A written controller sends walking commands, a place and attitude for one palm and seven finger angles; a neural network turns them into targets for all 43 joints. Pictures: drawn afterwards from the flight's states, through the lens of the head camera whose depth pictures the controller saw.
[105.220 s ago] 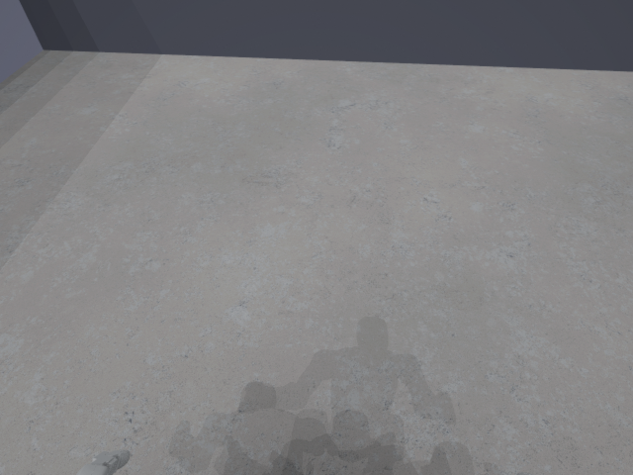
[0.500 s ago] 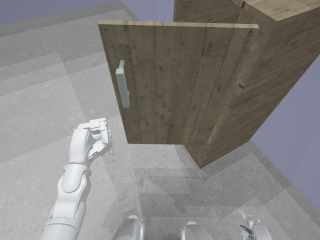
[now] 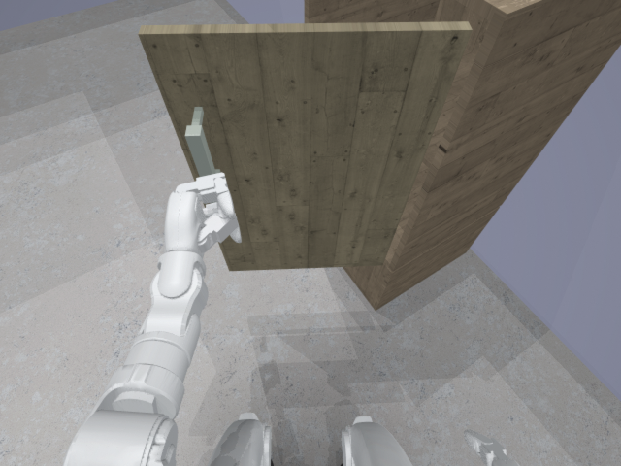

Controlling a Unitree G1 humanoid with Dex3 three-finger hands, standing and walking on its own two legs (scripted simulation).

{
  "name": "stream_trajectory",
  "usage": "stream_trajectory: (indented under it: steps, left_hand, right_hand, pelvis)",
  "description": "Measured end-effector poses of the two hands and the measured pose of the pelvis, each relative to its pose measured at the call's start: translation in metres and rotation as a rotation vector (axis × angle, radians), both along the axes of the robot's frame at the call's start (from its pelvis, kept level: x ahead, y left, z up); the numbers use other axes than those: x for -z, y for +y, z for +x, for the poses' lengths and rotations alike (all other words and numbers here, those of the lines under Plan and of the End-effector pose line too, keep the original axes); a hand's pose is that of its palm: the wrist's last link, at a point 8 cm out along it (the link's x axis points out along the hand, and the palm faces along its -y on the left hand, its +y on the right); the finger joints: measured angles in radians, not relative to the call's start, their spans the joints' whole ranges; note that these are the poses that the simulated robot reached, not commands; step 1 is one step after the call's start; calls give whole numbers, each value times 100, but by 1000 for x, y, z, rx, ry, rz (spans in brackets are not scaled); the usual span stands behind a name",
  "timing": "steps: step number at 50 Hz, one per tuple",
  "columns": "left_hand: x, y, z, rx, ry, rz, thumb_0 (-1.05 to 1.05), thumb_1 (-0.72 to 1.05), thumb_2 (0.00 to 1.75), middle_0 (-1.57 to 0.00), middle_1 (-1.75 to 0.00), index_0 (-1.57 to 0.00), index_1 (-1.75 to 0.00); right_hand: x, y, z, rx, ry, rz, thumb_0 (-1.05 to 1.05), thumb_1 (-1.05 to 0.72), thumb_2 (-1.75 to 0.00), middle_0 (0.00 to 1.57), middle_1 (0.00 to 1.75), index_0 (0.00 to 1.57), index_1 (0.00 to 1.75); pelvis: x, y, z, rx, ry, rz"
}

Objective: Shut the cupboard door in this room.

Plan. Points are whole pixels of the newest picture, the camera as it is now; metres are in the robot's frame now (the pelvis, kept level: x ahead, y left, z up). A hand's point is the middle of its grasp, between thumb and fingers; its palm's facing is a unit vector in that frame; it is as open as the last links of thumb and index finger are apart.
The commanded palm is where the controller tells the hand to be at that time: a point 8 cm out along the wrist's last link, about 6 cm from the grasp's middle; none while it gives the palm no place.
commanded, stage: bring the fist close to the handle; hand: left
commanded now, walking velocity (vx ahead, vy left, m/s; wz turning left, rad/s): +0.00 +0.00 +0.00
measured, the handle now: (207, 158) +0.53 +0.15 +0.05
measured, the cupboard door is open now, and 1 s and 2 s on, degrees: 60 56 44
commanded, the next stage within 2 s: push the door shut along its arc in 0.34 s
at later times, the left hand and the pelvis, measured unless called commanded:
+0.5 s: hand (229, 214) +0.42 +0.10 +0.06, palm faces +0.00 -1.00 -0.04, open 3.1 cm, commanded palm +0.40 +0.16 +0.05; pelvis -0.01 +0.00 +0.00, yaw +0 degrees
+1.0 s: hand (232, 183) +0.48 +0.11 +0.05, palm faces -0.14 -0.99 -0.01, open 3.1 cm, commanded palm +0.47 +0.15 +0.05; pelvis -0.01 +0.02 -0.02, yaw -1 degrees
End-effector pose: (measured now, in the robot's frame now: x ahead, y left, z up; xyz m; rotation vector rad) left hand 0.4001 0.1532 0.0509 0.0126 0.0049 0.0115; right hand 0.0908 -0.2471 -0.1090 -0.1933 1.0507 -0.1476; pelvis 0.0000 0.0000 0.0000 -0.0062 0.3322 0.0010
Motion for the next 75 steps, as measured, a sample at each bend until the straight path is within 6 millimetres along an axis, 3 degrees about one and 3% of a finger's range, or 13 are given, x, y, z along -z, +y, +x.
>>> stream_trajectory:
  steps: [6, 11, 15, 22, 29, 38, 47, 61, 68, 75]
  left_hand:
    - [-11, -1, 0, 0, -59, 23, 2, 90, 90, -129, -150, -130, -150]
    - [-2, 0, -10, 5, -2, 28, 1, 90, 90, -129, -150, -130, -150]
    - [3, 1, -14, -14, 5, 6, 2, 90, 90, -130, -150, -130, -150]
    - [-8, 3, -2, 0, -80, 21, 2, 90, 90, -130, -150, -130, -150]
    - [2, 10, 7, 23, 10, 17, 2, 90, 90, -130, -150, -130, -150]
    - [-10, 11, 37, 90, -63, 18, 2, 90, 90, -130, -150, -130, -150]
    - [1, 12, 63, 130, 20, 9, 2, 90, 90, -132, -150, -131, -150]
    - [-4, -1, 92, 183, 19, 33, 2, 90, 90, -130, -150, -130, -150]
    - [-13, -25, 111, 260, -3, 27, 2, 90, 90, -130, -150, -130, -150]
    - [-11, -44, 129, 280, 16, 30, 2, 90, 90, -130, -150, -130, -150]
  right_hand:
    - [4, -9, -22, 23, 57, 7, 1, -91, -90, 20, 30, 20, 30]
    - [3, -14, -31, 33, 81, 10, 1, -91, -90, 20, 30, 20, 30]
    - [1, -17, -30, 32, 74, -5, 1, -91, -90, 20, 30, 20, 30]
    - [2, -18, -22, 20, 45, -27, 1, -91, -90, 20, 30, 20, 30]
    - [1, -11, -18, 24, 36, -21, 1, -91, -90, 20, 30, 20, 30]
    - [7, -5, -33, 36, 88, -39, 1, -91, -90, 20, 30, 20, 30]
    - [11, 1, -66, 77, 183, -44, 1, -91, -90, 20, 30, 20, 30]
    - [16, 6, -111, 124, 288, -44, 1, -91, -90, 20, 30, 20, 30]
    - [17, 3, -123, 142, 303, -52, 1, -91, -90, 20, 30, 20, 30]
    - [22, -1, -135, 170, 316, -45, 1, -91, -90, 20, 30, 20, 30]
  pelvis:
    - [-1, -4, 0, 9, 4, 8]
    - [-4, -7, -2, 8, -8, 13]
    - [-4, -8, -5, 5, -12, 14]
    - [1, -7, -9, 1, 1, 8]
    - [1, -1, -8, 2, 5, 3]
    - [8, 7, -8, -4, 32, -13]
    - [13, 15, -10, -2, 63, -24]
    - [21, 19, -14, -1, 95, -35]
    - [26, 16, -16, 3, 121, -37]
    - [33, 11, -16, 16, 146, -32]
